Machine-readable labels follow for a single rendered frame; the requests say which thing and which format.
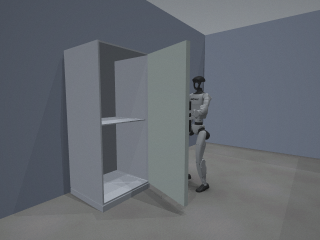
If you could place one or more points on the fridge door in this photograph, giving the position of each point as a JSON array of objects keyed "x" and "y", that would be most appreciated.
[{"x": 168, "y": 77}]

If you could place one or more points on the robot left upper arm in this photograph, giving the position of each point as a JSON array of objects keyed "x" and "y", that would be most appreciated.
[{"x": 207, "y": 98}]

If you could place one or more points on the robot left forearm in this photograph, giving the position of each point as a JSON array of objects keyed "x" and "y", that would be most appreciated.
[{"x": 203, "y": 110}]

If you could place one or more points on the robot left hand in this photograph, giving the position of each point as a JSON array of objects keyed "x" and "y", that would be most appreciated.
[{"x": 194, "y": 114}]

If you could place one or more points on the robot head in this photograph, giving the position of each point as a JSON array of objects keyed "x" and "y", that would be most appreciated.
[{"x": 199, "y": 80}]

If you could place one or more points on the robot left foot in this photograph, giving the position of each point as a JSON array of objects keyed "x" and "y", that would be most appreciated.
[{"x": 202, "y": 188}]

